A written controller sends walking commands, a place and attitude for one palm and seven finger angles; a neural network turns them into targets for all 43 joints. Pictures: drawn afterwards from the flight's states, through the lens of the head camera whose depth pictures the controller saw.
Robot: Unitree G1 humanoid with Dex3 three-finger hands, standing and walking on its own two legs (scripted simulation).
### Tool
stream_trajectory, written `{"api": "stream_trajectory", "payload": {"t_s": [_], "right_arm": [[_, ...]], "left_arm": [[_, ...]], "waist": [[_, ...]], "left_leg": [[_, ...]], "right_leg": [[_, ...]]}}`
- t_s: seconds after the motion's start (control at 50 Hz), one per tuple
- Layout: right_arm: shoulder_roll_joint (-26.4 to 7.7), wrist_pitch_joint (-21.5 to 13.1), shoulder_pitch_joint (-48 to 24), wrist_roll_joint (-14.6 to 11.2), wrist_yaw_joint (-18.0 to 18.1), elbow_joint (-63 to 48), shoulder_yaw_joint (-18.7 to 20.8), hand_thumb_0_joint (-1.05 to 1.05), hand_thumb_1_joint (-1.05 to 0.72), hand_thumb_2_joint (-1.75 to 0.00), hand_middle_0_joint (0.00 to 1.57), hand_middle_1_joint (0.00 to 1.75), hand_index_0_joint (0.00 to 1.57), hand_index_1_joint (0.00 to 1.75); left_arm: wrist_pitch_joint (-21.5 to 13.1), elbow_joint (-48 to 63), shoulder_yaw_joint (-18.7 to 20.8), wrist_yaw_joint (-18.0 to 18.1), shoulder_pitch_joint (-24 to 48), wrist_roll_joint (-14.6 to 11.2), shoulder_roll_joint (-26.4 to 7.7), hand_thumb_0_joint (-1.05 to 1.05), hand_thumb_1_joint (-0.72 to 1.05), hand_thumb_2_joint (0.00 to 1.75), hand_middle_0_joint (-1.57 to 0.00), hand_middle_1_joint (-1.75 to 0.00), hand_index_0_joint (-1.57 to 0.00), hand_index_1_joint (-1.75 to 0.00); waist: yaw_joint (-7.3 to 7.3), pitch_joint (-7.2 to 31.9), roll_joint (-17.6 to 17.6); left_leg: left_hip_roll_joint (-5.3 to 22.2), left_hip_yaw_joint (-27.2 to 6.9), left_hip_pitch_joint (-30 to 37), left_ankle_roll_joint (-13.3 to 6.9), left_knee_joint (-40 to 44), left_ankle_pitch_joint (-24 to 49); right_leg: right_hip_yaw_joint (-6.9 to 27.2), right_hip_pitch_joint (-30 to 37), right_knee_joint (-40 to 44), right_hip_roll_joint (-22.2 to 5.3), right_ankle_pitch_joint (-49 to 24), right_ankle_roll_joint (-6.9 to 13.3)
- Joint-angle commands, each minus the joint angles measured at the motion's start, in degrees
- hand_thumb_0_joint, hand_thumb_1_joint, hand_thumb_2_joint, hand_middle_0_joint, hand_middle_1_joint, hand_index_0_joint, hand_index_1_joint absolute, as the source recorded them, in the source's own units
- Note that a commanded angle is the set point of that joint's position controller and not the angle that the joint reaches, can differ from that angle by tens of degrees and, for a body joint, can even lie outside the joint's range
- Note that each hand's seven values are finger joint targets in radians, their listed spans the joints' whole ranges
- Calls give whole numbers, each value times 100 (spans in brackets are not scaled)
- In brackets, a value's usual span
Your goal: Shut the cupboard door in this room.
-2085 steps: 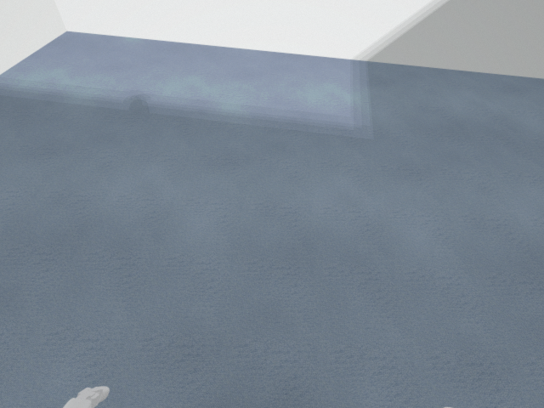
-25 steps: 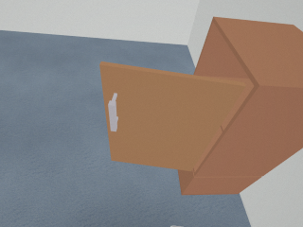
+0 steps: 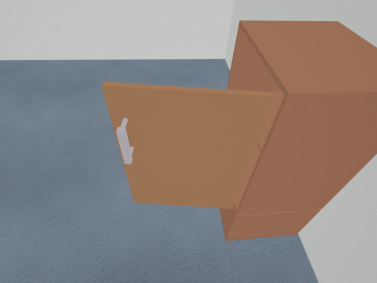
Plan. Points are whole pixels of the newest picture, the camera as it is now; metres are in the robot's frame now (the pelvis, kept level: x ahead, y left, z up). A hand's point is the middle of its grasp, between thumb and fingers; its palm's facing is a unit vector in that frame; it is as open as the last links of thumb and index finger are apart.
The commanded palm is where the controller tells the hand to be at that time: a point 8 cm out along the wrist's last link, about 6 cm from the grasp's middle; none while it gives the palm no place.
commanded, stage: come to a stop and stand still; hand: left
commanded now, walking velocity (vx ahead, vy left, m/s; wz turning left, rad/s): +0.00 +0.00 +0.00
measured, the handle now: (126, 141) +0.49 +0.20 -0.02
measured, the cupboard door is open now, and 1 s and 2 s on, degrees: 82 82 82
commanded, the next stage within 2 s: look again from close up in 0.82 s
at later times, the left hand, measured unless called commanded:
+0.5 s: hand out of the picture -0.02 +0.13 -0.18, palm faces +0.05 -0.99 -0.15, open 7.3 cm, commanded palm none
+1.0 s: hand out of the picture +0.01 +0.14 -0.18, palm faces -0.01 -0.99 -0.16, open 7.3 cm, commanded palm none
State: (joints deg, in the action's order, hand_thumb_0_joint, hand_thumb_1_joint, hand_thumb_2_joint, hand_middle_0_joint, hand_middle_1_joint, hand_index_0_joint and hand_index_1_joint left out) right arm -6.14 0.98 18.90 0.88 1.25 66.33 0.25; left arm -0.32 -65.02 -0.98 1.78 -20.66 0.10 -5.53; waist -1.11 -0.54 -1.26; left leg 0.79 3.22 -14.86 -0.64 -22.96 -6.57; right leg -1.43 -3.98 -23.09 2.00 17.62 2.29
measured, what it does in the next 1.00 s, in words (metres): stands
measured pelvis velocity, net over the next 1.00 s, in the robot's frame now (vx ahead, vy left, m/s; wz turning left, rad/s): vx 0.04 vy -0.01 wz -0.04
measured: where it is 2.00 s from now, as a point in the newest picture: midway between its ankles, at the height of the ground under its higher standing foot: outside the picture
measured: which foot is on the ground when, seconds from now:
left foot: down 0.00-1.00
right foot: down 0.00-1.00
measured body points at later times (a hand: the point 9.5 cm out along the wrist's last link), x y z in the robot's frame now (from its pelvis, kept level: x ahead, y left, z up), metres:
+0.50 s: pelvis +0.02 -0.02 +0.00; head +0.03 -0.02 +0.45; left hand -0.02 +0.18 -0.16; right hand +0.01 -0.23 -0.16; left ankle +0.07 +0.11 -0.74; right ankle -0.05 -0.09 -0.74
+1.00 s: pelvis +0.04 -0.01 +0.00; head +0.06 -0.01 +0.44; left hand +0.01 +0.19 -0.17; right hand +0.06 -0.24 -0.16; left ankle +0.06 +0.11 -0.74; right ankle -0.05 -0.09 -0.74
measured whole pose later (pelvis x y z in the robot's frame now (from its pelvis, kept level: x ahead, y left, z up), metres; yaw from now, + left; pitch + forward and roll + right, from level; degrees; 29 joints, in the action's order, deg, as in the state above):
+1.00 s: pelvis +0.04 -0.01 +0.00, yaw -2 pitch +0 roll -1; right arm -9.6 0.0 13.2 0.7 1.7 62.0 0.5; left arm -2.9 -63.1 -1.1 3.4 -21.4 1.2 -5.8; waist 0.3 -1.9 0.4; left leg 2.4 2.3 -17.5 -0.7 -33.0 -15.3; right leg 0.5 -2.6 -22.3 4.2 19.8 3.0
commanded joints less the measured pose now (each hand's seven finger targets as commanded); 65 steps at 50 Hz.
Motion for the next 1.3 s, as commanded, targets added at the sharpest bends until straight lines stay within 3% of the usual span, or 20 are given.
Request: {"api": "stream_trajectory", "payload": {"t_s": [0.0,0.16,0.46,0.66,0.74,0.88,0.9,0.92,0.94,0.96,0.98,1.0,1.04,1.06,1.08,1.12,1.16,1.26,1.28], "right_arm": [[-414,-82,228,-27,62,-114,44,0,-90,-90,20,30,20,30],[-344,-157,269,-32,102,-95,38,0,-90,-90,20,30,20,30],[-441,-164,17,-42,129,-130,19,0,-90,-90,20,30,20,30],[-533,-157,-165,-50,145,-175,-5,0,-90,-90,20,30,20,30],[-563,-157,-181,-50,152,-178,-8,0,-90,-90,20,30,20,30],[-614,-158,-220,-50,154,-178,-12,0,-90,-90,20,30,20,30],[-777,-309,-833,-60,72,-698,18,0,-90,-90,20,30,20,30],[-507,-227,-412,-47,23,-856,30,0,-90,-90,20,30,20,30],[-536,-204,-304,-26,45,-812,73,0,-90,-90,20,30,20,30],[-506,-220,-86,-38,22,-810,79,0,-90,-90,20,30,20,30],[-580,-269,95,-18,10,-818,48,0,-90,-90,20,30,20,30],[-639,-292,226,-32,21,-846,54,0,-90,-90,20,30,20,30],[-826,-340,214,-27,87,-917,80,0,-90,-90,20,30,20,30],[-852,-334,110,-30,112,-907,70,0,-90,-90,20,30,20,30],[-818,-319,-5,-27,122,-912,32,0,-90,-90,20,30,20,30],[-823,-253,-155,-23,101,-978,18,0,-90,-90,20,30,20,30],[-890,-232,-210,-16,51,-1023,23,0,-90,-90,20,30,20,30],[-1048,-234,-155,10,23,-1006,57,0,-90,-90,20,30,20,30],[-1038,-253,-186,7,22,-998,62,0,-90,-90,20,30,20,30]], "left_arm": [[-74,125,116,62,-528,23,-515,0,90,90,-20,-30,-20,-30],[-130,114,126,89,-641,21,-379,0,90,90,-20,-30,-20,-30],[-129,64,120,121,-760,47,-407,0,90,90,-20,-30,-20,-30],[-114,53,135,135,-785,54,-540,0,90,90,-20,-30,-20,-30],[-104,66,139,140,-759,62,-571,0,90,90,-20,-30,-20,-30],[-87,78,144,131,-706,69,-606,0,90,90,-20,-30,-20,-30],[-360,84,131,337,-933,197,-812,0,90,90,-20,-30,-20,-30],[-387,370,225,295,-626,179,-1080,0,90,90,-20,-30,-20,-30],[-385,458,183,235,-443,143,-1021,0,90,90,-20,-30,-20,-30],[-398,499,174,220,-355,133,-1054,0,90,90,-20,-30,-20,-30],[-424,604,200,219,-334,130,-1038,0,90,90,-20,-30,-20,-30],[-411,657,204,221,-325,91,-1058,0,90,90,-20,-30,-20,-30],[-326,722,191,238,-392,62,-830,0,90,90,-20,-30,-20,-30],[-266,708,168,231,-434,53,-769,0,90,90,-20,-30,-20,-30],[-201,705,155,220,-447,58,-758,0,90,90,-20,-30,-20,-30],[-95,718,143,190,-386,79,-775,0,90,90,-20,-30,-20,-30],[-40,730,107,152,-325,96,-813,0,90,90,-20,-30,-20,-30],[13,800,127,113,-213,92,-920,0,90,90,-20,-30,-20,-30],[7,820,136,105,-230,107,-931,0,90,90,-20,-30,-20,-30]], "waist": [[66,-910,54],[101,-506,42],[147,-444,-142],[176,-360,-63],[166,-347,-109],[175,-421,-30],[278,-627,273],[-82,-440,-6],[-122,-284,277],[-210,70,-59],[-180,334,-50],[-223,642,-350],[-94,575,-325],[-9,361,134],[71,0,579],[132,-572,411],[146,-840,257],[170,-561,252],[206,-476,343]], "left_leg": [[375,-518,460,3,297,-439],[465,-496,615,-15,176,194],[509,-405,794,-24,53,619],[489,-293,870,-7,-76,784],[494,-277,877,-5,-100,886],[501,-303,905,-15,-43,917],[344,124,422,80,-1673,831],[129,-213,-300,-56,-1708,-1060],[92,-108,-263,-113,-1538,-1257],[118,-46,-182,-95,-1253,-1026],[-6,35,-4,-71,-1064,-597],[57,-150,270,-154,-959,26],[408,-429,586,-313,-1019,1350],[491,-503,593,-346,-1021,1586],[512,-622,393,-384,-870,1500],[567,-879,-68,-402,-470,573],[526,-959,-274,-381,-109,-421],[603,-1231,-126,-406,401,-1217],[615,-1234,-117,-434,452,-1109]], "right_leg": [[720,-1453,955,-742,383,76],[697,-1008,778,-736,-615,71],[651,-759,615,-775,-1852,-25],[641,-541,581,-816,-2619,-160],[620,-464,555,-815,-2823,-184],[619,-464,615,-787,-2512,-157],[1213,-1064,590,-1176,-5634,-646],[1093,-413,105,-1338,-5847,-398],[969,-302,-150,-1289,-5830,-77],[807,-106,-274,-1121,-5428,151],[681,231,-575,-1033,-6049,209],[614,289,-835,-903,-5726,199],[605,-194,-815,-720,-4332,122],[607,-408,-683,-671,-3450,99],[626,-573,-535,-597,-2526,97],[616,-825,-207,-431,-803,121],[602,-1006,-57,-403,64,106],[488,-962,-216,-372,436,53],[444,-876,-246,-398,346,45]]}}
